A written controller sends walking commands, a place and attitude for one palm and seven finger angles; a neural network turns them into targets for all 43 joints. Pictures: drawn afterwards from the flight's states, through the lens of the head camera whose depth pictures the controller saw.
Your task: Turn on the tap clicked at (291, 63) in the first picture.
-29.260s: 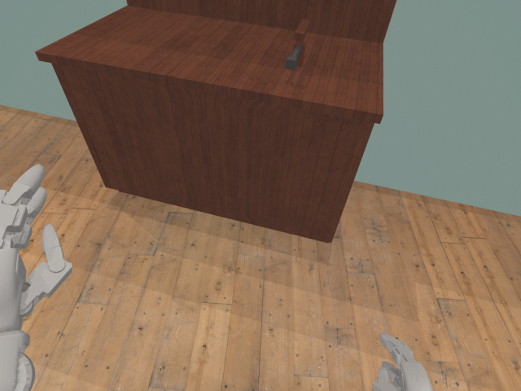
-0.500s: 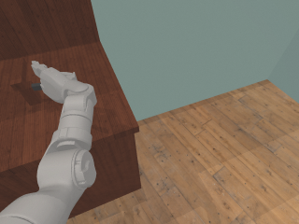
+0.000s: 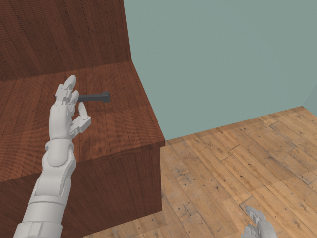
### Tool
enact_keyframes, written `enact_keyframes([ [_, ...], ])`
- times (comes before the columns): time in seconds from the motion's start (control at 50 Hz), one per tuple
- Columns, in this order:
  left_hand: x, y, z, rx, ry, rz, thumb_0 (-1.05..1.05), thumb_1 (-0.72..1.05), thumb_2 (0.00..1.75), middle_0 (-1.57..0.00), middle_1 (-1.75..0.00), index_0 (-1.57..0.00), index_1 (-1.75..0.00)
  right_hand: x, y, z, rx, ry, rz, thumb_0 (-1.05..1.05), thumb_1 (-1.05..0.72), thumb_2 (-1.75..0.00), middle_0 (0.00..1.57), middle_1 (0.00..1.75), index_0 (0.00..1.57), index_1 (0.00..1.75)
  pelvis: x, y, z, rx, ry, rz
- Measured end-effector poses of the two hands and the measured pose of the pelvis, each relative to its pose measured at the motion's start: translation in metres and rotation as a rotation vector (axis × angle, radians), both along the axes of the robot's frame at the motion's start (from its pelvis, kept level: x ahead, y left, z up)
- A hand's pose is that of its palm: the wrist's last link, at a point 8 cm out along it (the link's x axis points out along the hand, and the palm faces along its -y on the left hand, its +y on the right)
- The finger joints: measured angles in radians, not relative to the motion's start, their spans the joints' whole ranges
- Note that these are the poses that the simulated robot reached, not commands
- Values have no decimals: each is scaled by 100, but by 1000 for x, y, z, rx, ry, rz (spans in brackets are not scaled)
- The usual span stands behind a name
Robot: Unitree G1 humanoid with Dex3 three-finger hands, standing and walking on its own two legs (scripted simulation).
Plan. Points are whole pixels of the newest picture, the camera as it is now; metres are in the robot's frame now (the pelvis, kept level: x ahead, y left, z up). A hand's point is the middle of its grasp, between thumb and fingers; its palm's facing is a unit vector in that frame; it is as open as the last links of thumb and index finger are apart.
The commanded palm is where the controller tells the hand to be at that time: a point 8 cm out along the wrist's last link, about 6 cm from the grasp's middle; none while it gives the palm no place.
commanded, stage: draw the hand back beside the body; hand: left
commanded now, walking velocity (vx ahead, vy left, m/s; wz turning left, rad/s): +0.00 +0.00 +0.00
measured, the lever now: (106, 96) +0.55 +0.25 +0.06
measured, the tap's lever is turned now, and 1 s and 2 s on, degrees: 76 76 76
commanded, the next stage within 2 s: step back with the hand held close in 0.94 s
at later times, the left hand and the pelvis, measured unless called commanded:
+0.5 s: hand (62, 150) +0.24 +0.23 +0.16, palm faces +0.36 -0.89 -0.27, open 7.5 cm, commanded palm +0.19 +0.27 +0.17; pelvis +0.00 +0.00 +0.00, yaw +0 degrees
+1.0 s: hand (50, 165) +0.20 +0.23 +0.16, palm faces +0.43 -0.86 -0.29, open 7.4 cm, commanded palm +0.16 +0.27 +0.17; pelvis +0.00 -0.01 +0.00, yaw +0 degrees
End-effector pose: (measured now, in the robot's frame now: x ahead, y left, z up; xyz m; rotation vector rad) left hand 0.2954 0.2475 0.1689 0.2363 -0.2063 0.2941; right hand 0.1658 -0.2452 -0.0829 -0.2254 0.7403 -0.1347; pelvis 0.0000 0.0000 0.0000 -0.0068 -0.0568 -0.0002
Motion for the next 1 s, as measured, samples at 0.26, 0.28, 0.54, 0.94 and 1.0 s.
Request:
enact_keyframes([
  [0.26, -47, 13, -6, 16, 9, 1, 1, 89, 90, -19, -25, -19, -25, 13, 38, 14, 57, -71, 54, 1, -90, -89, 20, 30, 20, 30, -2, 3, 4, -2, -43, -17],
  [0.28, -52, 16, -4, 23, 2, 12, 1, 89, 90, -19, -25, -20, -25, 11, 39, 11, 57, -60, 59, 1, -90, -89, 20, 30, 20, 30, -1, 3, 4, -2, -45, -15],
  [0.54, -99, 23, -2, 86, 6, 60, 1, 89, 90, -20, -29, -21, -29, -4, 25, -2, 38, 3, 49, 1, -90, -89, 20, 30, 20, 30, 3, 3, 4, -1, -50, -9],
  [0.94, -136, 26, 2, 106, -15, 141, 1, 89, 90, -21, -31, -21, -30, 19, 24, 12, 28, -104, 89, 1, -90, -90, 20, 30, 20, 30, 0, -5, 3, -1, -66, 9],
  [1.0, -135, 22, 5, 113, -23, 123, 1, 89, 90, -21, -31, -21, -30, 18, 25, 12, 35, -109, 89, 1, -90, -90, 20, 30, 20, 30, 1, -6, 3, 0, -67, 7],
])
